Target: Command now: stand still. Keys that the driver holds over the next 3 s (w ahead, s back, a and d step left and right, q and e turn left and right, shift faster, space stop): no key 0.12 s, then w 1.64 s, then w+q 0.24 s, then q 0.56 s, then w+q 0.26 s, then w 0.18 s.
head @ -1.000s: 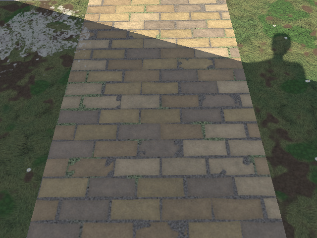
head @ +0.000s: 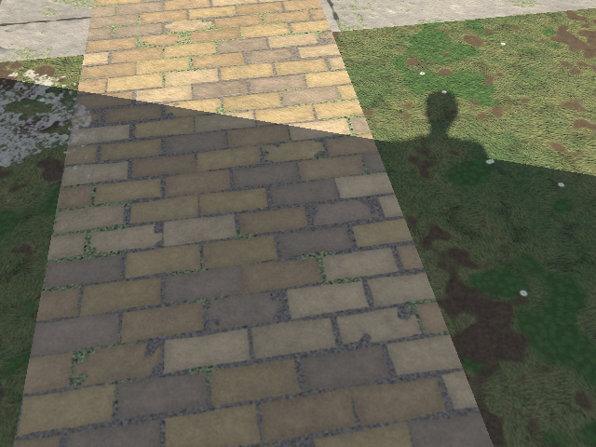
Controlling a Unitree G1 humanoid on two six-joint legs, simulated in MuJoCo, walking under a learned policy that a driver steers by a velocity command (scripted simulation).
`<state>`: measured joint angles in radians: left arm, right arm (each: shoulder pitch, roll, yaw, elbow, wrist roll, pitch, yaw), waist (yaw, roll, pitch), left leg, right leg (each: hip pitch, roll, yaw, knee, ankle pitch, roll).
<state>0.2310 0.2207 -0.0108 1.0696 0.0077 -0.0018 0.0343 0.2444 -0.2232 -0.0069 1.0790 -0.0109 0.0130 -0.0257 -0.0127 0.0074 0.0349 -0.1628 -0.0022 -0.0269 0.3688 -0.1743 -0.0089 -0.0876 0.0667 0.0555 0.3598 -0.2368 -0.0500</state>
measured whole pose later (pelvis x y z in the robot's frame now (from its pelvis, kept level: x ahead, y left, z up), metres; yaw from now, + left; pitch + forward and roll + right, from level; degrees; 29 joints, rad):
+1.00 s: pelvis +0.35 +0.04 -0.02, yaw +1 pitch -1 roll -1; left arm 0.15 0.22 0.05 0.98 0.02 -0.07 -0.01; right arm 0.39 -0.18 -0.02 1.08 -0.02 -0.08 0.00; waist -0.02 0.01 0.07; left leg -0.25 -0.02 0.00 1.20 -0.36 0.10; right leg -0.34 0.08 -0.14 0.52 -0.19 -0.14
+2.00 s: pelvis +0.91 +0.06 -0.02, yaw +5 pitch +1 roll +1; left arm -0.02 0.18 0.03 0.85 0.04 -0.09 -0.01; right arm 0.49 -0.18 -0.04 1.07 -0.01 -0.08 -0.01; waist -0.08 0.00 0.06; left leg 0.01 -0.04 0.00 0.52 -0.44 0.06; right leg -0.45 -0.01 -0.07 0.53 -0.10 -0.07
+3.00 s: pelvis +1.13 +0.09 +0.00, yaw +36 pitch +2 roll +1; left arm 0.31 0.24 0.05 0.80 0.04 -0.04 0.02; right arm 0.26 -0.26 -0.09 0.78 -0.03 0.00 0.02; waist 0.01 0.03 -0.06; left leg -0.44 -0.14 -0.13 0.79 -0.34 0.08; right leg -0.22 0.01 -0.01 0.44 -0.26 -0.04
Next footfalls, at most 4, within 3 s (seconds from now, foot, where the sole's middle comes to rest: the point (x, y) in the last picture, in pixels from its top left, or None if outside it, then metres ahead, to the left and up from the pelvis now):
0.90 right None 0.46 -0.01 -0.78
1.44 left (248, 350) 0.77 0.16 -0.78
1.98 right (315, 255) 1.07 -0.02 -0.78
2.46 left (241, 240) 1.13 0.19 -0.78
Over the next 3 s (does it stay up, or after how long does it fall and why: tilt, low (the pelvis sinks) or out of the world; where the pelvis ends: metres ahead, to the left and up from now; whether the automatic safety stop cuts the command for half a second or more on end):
stays up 1.13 0.09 0.00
